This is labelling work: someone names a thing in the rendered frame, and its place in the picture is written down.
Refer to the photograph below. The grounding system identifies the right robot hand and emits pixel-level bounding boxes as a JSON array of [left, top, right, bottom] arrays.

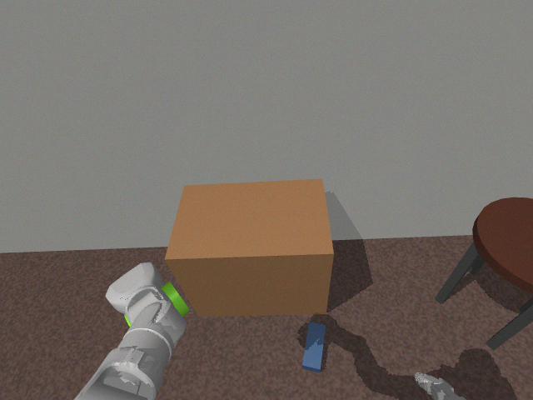
[[415, 372, 466, 400]]

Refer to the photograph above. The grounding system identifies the left robot hand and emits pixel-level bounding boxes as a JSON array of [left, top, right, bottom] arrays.
[[106, 262, 164, 314]]

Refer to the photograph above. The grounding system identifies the stool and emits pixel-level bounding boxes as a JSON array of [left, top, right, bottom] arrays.
[[435, 197, 533, 351]]

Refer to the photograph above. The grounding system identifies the left robot arm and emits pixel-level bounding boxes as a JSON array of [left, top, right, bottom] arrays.
[[74, 285, 187, 400]]

